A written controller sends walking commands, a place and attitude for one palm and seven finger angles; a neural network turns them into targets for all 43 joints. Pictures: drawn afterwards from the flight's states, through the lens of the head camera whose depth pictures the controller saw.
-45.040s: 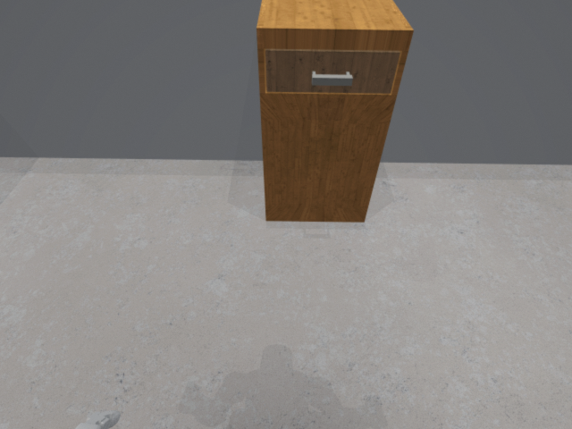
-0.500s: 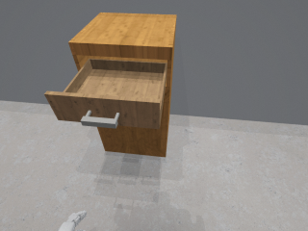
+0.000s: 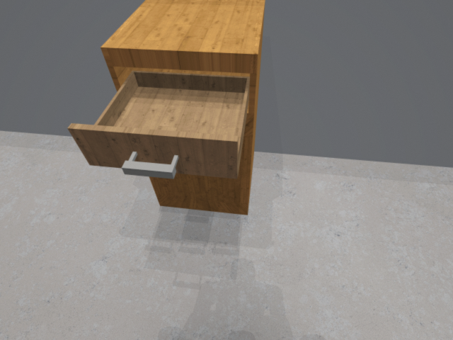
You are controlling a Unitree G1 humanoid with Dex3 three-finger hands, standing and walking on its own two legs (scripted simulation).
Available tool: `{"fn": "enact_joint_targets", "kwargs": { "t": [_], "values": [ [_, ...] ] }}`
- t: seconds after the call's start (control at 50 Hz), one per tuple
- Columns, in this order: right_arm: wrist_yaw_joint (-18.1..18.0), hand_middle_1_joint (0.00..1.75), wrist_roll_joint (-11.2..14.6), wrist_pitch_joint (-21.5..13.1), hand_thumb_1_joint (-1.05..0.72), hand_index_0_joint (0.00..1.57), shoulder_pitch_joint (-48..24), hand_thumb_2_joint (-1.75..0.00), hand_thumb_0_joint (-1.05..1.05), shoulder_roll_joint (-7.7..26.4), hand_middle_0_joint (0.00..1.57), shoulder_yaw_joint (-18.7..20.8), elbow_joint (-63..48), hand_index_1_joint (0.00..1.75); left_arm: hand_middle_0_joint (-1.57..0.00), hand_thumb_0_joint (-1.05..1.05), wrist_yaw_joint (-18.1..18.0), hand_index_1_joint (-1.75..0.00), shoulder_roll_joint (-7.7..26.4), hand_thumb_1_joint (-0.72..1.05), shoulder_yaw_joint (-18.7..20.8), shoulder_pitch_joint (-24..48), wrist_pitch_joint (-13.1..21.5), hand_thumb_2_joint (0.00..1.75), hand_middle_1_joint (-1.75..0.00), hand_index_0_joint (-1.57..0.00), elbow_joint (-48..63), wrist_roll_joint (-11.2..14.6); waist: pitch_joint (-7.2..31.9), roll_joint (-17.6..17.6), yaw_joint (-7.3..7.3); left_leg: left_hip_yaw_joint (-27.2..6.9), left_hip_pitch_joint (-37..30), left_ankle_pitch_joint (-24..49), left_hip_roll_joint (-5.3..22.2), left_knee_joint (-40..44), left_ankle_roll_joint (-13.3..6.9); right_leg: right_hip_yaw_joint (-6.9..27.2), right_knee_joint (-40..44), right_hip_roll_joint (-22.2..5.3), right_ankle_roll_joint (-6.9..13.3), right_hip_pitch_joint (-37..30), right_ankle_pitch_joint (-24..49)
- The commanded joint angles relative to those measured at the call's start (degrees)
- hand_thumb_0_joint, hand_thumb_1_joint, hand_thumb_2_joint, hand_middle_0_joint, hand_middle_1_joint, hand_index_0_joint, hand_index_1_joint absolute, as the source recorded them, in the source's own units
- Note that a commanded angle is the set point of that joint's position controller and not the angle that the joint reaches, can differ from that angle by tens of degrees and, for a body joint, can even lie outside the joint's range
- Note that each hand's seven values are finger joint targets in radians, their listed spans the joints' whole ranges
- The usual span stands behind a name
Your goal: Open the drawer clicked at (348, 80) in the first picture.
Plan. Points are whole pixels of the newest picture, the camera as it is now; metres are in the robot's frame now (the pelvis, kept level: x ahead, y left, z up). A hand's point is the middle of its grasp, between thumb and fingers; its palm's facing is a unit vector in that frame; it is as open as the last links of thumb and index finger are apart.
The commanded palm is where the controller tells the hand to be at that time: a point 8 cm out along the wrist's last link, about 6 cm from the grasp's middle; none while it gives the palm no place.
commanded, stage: let the arm hang, fingers relaxed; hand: left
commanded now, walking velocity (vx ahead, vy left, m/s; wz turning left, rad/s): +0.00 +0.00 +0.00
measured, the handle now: (152, 163) +0.52 +0.23 -0.04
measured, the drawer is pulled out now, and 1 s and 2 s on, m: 0.30 0.30 0.30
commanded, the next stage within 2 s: look to check the result in 0.38 s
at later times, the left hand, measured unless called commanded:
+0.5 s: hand out of the picture -0.01 +0.16 -0.17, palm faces +0.03 -0.98 -0.19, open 7.4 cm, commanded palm none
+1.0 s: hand out of the picture +0.00 +0.17 -0.17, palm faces +0.03 -0.98 -0.20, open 7.4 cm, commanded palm none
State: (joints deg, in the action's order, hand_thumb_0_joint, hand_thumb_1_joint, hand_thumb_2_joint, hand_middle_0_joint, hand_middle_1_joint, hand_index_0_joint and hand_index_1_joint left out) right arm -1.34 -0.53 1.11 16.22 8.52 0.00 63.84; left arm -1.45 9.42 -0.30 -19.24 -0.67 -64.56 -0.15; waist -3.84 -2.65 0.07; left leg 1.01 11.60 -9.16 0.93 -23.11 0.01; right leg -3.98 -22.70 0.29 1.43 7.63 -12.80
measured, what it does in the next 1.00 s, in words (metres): stands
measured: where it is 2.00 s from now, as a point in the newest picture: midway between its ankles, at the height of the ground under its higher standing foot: outside the picture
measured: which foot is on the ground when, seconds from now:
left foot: down 0.00-1.00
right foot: down 0.00-1.00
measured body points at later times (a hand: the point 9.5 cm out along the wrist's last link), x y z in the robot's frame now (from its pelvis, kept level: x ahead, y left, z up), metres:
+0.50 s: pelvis +0.00 +0.00 +0.00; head +0.01 -0.01 +0.45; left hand -0.01 +0.22 -0.16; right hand -0.03 -0.21 -0.17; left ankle +0.04 +0.12 -0.74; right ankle +0.00 -0.10 -0.74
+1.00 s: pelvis +0.00 +0.00 +0.00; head +0.02 -0.01 +0.45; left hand +0.00 +0.22 -0.16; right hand +0.00 -0.22 -0.16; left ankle +0.04 +0.12 -0.74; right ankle +0.00 -0.10 -0.74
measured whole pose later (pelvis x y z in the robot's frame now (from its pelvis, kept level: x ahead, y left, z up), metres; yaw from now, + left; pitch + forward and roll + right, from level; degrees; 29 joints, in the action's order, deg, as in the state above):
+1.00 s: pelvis +0.00 +0.00 +0.00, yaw +0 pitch -2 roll +0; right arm -1.8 -0.8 0.6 15.2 8.3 1.1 64.9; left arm -1.8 8.1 0.5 -16.3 0.1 -64.7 -0.3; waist -3.7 -1.4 -0.4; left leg 1.2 11.2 -9.2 1.5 -22.4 0.5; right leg -3.7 -21.7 0.8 1.8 7.2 -12.6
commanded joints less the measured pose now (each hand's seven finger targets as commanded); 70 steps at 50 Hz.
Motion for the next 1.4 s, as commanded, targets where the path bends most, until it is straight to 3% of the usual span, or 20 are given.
{"fn": "enact_joint_targets", "kwargs": {
  "t": [0.0,0.14,0.3,0.38,0.46,0.6,0.72,1.06,1.2,1.24,1.3,1.38],
  "values": [
    [-0.7,0.3,-0.1,-0.6,-0.9,0.2,4.1,-0.9,0.0,5.0,0.2,1.1,-0.6,0.3,-0.2,0.0,-0.6,-0.3,6.5,0.9,1.3,-2.9,1.2,0.9,-0.3,-0.2,0.9,-0.2,-2.3,3.8,-0.62,-4.5,-1.5,-0.9,4.2,4.4,-1.8,5.6,6.9,-5.5,1.5,5.9,-3.6],
    [-0.7,0.3,-0.2,-0.6,-0.9,0.2,4.6,-0.9,0.0,3.7,0.2,1.2,0.2,0.3,-0.2,0.0,-0.8,-0.3,5.6,0.9,1.6,-2.8,1.3,0.9,-0.3,-0.2,0.8,-0.4,-3.7,2.9,-0.48,-4.2,-0.9,-1.6,4.0,4.2,-1.5,5.7,7.2,-5.4,1.5,7.2,-5.0],
    [-1.0,0.3,-0.4,-0.8,-0.9,0.2,5.3,-0.9,0.0,3.0,0.2,1.2,0.4,0.3,-0.2,0.0,-0.7,-0.3,4.9,0.9,1.8,-1.9,1.4,0.9,-0.3,-0.2,1.0,-0.2,-2.4,0.9,-0.73,-3.9,-0.5,0.3,4.1,4.0,-1.4,6.0,6.8,-5.4,1.7,5.4,-2.3],
    [-1.0,0.3,-0.3,-0.6,-0.9,0.2,5.5,-0.9,0.0,2.9,0.2,1.3,0.3,0.3,-0.2,0.0,-0.7,-0.3,4.7,0.9,1.8,-1.9,1.2,0.9,-0.3,-0.2,1.0,-0.2,-4.0,1.9,-0.7,-3.9,0.1,-1.1,4.0,4.0,-1.3,5.9,7.4,-5.4,1.6,6.6,-4.2],
    [-1.1,0.3,-0.3,-0.9,-0.9,0.2,5.7,-0.9,0.0,2.8,0.2,1.3,0.2,0.3,-0.2,0.0,-0.7,-0.3,4.6,0.9,2.0,-2.2,1.4,0.9,-0.3,-0.2,1.0,-0.2,-1.3,0.9,-0.66,-4.0,-1.3,0.9,4.4,3.9,-1.5,5.8,6.6,-5.4,1.7,5.2,-1.8],
    [-1.3,0.3,-0.2,-1.1,-0.9,0.2,5.4,-0.9,0.0,3.3,0.2,1.4,0.3,0.3,-0.2,0.0,-0.8,-0.3,4.7,0.9,2.0,-2.1,1.4,0.9,-0.3,-0.2,0.8,-0.2,-1.3,1.9,-0.7,-4.2,-1.6,3.1,4.7,4.0,-1.5,5.3,6.1,-5.4,1.6,4.4,1.0],
    [-1.2,0.3,-0.2,-0.9,-0.9,0.2,4.4,-0.9,0.0,3.6,0.2,1.5,0.1,0.3,-0.2,0.0,-0.8,-0.3,4.9,0.9,2.0,-2.0,1.5,0.9,-0.3,-0.2,0.5,-0.3,-2.8,2.6,-0.78,-4.0,-1.7,1.5,4.6,4.2,-1.4,5.7,6.9,-5.5,1.4,5.8,-0.8],
    [-1.1,0.3,-0.3,-1.0,-0.9,0.2,1.8,-0.9,0.0,5.8,0.2,1.9,-0.4,0.3,-0.2,0.0,-0.7,-0.3,6.6,0.9,2.3,0.1,1.7,0.9,-0.3,-0.2,1.0,-0.3,-2.1,2.2,-0.77,-4.1,-2.8,1.7,4.9,4.4,-1.3,6.2,7.7,-5.7,1.4,5.2,-0.6],
    [-1.1,0.3,-0.3,-1.2,-0.9,0.2,0.9,-0.9,0.0,7.1,0.2,2.0,-0.6,0.3,-0.2,0.0,-0.6,-0.3,7.8,0.9,2.6,1.3,1.9,0.9,-0.3,-0.2,1.4,-0.3,0.1,1.6,-0.73,-4.0,-3.6,3.8,5.1,4.3,-1.2,6.4,7.5,-5.9,1.4,3.2,2.6],
    [-1.0,0.3,-0.2,-1.3,-0.9,0.2,0.4,-0.9,0.0,7.4,0.2,2.1,-0.8,0.3,-0.2,0.0,-0.6,-0.3,8.3,0.9,2.7,1.4,2.0,0.9,-0.3,-0.2,1.5,-0.3,0.1,3.1,-0.54,-4.1,-4.2,4.3,5.3,4.5,-1.3,6.3,7.4,-5.8,1.4,3.4,3.1],
    [-1.0,0.3,-0.3,-1.3,-0.9,0.2,0.1,-0.9,0.0,8.0,0.2,2.1,-0.7,0.3,-0.2,0.0,-0.6,-0.3,8.5,0.9,2.8,2.4,1.9,0.9,-0.3,-0.2,1.6,-0.3,0.4,1.5,-0.74,-4.0,-4.0,4.6,5.4,4.7,-1.2,6.5,7.4,-6.0,1.4,2.6,4.0],
    [-1.0,0.3,-0.3,-1.3,-0.9,0.2,-0.6,-0.9,0.0,8.6,0.2,2.1,-0.8,0.3,-0.2,0.0,-0.6,-0.3,9.1,0.9,2.7,3.0,2.0,0.9,-0.3,-0.2,1.6,-0.3,-0.2,2.7,-0.7,-4.0,-4.3,5.2,5.5,4.8,-1.2,6.3,7.6,-6.1,1.3,2.9,4.8]
  ]
}}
